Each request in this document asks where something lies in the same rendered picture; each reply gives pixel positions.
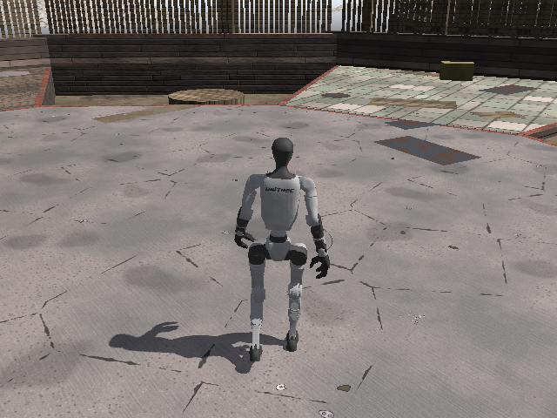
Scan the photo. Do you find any right robot upper arm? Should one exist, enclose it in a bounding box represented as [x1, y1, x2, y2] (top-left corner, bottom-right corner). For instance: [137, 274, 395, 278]
[299, 176, 319, 226]

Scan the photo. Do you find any robot right forearm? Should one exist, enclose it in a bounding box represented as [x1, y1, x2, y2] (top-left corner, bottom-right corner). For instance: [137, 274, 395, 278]
[311, 214, 328, 257]

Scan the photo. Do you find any left robot upper arm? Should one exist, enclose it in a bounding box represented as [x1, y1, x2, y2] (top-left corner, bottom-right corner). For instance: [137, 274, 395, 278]
[239, 174, 264, 220]

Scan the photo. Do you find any robot left thigh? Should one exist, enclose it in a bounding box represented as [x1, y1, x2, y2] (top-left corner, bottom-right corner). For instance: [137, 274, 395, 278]
[248, 243, 266, 303]

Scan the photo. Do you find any right robot foot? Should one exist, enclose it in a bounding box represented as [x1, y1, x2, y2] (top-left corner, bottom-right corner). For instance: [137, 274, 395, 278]
[286, 330, 299, 352]

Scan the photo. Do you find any robot left hand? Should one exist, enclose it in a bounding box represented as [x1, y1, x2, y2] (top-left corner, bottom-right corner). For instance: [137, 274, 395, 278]
[234, 233, 255, 249]

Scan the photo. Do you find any robot left forearm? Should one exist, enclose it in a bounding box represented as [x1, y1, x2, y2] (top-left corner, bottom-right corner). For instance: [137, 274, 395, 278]
[235, 206, 249, 236]

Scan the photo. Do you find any robot right hand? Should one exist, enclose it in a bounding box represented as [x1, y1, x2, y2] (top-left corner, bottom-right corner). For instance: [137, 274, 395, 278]
[310, 254, 330, 279]

